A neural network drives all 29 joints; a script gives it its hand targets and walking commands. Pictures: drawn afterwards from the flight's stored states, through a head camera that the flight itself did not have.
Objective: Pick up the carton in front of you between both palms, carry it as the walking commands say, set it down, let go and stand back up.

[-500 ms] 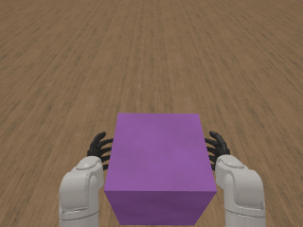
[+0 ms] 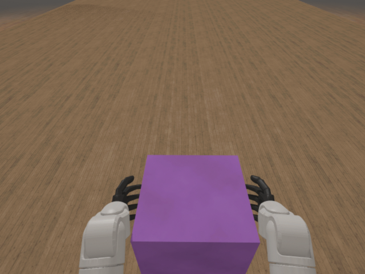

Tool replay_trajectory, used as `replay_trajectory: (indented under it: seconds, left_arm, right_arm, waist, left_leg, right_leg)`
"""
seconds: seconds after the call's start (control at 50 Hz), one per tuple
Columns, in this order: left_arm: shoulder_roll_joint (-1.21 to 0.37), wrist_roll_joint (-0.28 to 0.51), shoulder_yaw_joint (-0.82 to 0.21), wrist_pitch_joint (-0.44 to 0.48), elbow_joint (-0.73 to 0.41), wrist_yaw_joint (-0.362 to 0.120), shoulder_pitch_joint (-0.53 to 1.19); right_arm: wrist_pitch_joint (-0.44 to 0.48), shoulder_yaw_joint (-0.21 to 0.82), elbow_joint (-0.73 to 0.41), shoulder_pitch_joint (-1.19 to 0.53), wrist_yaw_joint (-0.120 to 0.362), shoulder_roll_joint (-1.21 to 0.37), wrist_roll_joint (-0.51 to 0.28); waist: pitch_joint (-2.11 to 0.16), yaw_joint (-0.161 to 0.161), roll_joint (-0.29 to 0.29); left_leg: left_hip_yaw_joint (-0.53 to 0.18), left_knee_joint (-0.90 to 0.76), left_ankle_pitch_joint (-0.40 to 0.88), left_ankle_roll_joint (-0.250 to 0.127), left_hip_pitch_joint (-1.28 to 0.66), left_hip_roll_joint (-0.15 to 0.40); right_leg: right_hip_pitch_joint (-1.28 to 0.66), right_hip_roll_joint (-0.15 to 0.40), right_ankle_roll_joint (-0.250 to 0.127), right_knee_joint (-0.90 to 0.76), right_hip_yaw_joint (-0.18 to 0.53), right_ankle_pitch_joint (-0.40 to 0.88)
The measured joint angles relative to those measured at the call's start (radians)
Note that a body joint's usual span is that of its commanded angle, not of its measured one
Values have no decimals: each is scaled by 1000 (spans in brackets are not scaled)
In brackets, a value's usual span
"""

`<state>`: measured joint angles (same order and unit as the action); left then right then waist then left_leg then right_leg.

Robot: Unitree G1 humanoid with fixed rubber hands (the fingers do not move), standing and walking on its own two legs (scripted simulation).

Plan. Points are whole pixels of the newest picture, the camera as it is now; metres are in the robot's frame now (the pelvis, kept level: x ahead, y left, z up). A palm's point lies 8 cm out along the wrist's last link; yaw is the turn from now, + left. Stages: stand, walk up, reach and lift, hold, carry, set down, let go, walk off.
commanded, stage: carry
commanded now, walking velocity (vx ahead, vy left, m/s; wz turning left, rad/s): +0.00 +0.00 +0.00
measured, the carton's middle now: (192, 223) +0.27 +0.00 +0.00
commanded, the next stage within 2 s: hold in 1.48 s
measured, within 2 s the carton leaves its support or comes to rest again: neither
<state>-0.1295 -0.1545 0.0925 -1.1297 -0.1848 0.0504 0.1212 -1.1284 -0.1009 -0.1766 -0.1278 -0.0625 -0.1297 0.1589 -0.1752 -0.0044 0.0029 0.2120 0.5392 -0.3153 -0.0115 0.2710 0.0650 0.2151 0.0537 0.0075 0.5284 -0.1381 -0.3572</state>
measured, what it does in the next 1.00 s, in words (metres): stands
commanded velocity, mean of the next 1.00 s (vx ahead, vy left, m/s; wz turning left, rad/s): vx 0.00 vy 0.00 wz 0.00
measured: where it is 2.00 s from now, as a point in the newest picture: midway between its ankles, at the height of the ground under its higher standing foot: outside the picture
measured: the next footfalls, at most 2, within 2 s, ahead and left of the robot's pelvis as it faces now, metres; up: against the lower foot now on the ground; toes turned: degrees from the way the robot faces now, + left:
none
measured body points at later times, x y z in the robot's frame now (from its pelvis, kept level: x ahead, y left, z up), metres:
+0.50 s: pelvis -0.02 -0.01 +0.00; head -0.05 -0.01 +0.45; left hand +0.27 +0.14 +0.03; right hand +0.28 -0.16 +0.03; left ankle -0.03 +0.10 -0.73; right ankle -0.06 -0.11 -0.73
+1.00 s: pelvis -0.04 -0.01 +0.00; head -0.07 -0.01 +0.45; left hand +0.25 +0.14 +0.03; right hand +0.25 -0.16 +0.03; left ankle -0.03 +0.10 -0.73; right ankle -0.06 -0.11 -0.73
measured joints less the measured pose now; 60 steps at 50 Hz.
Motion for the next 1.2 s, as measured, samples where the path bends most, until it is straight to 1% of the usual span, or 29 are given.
replay_trajectory:
  seconds: [0.06,0.16,0.24,0.32,0.44,0.52,0.58,0.68,0.82,1.2]
  left_arm:
    - [1,-4,0,42,37,-2,-11]
    - [2,-8,-4,124,69,-4,-25]
    - [2,-24,-1,196,117,-13,-26]
    - [0,-49,14,272,209,-25,-6]
    - [-7,-85,64,390,373,-40,58]
    - [-12,-94,89,439,414,-42,89]
    - [-12,-90,88,443,395,-42,92]
    - [-10,-79,71,409,347,-37,75]
    - [-7,-80,63,385,347,-37,62]
    - [-8,-79,62,382,338,-36,64]
  right_arm:
    - [43,1,41,8,4,1,5]
    - [125,4,75,19,10,2,11]
    - [198,1,125,19,19,1,25]
    - [274,-14,216,0,30,0,48]
    - [392,-64,377,-61,41,-8,86]
    - [441,-89,417,-91,43,-13,93]
    - [445,-88,398,-93,42,-13,87]
    - [413,-70,352,-77,36,-11,73]
    - [390,-62,353,-64,36,-8,74]
    - [387,-62,342,-65,36,-9,72]
  waist:
    - [12,1,-3]
    - [39,2,-5]
    - [45,1,-6]
    - [45,0,-6]
    - [52,2,-5]
    - [62,2,-5]
    - [67,1,-5]
    - [62,0,-6]
    - [58,1,-6]
    - [65,2,-5]
  left_leg:
    - [-2,14,-12,1,4,3]
    - [-5,30,-20,3,15,7]
    - [-5,30,-15,3,17,8]
    - [-6,22,-5,3,11,9]
    - [-5,-1,20,2,1,10]
    - [-5,-15,38,0,4,9]
    - [-5,-21,48,-1,9,9]
    - [-6,-26,57,-3,15,8]
    - [-7,-28,64,-4,17,8]
    - [-7,-34,86,-10,32,8]
  right_leg:
    - [2,-1,-3,11,-2,-15]
    - [12,-3,-10,26,-3,-26]
    - [15,-4,-13,29,-4,-23]
    - [9,-6,-15,22,-4,-14]
    - [0,-10,-18,0,-5,10]
    - [4,-12,-21,-11,-6,27]
    - [9,-12,-22,-16,-7,36]
    - [16,-12,-22,-17,-8,42]
    - [19,-12,-23,-18,-9,50]
    - [35,-12,-24,-21,-10,70]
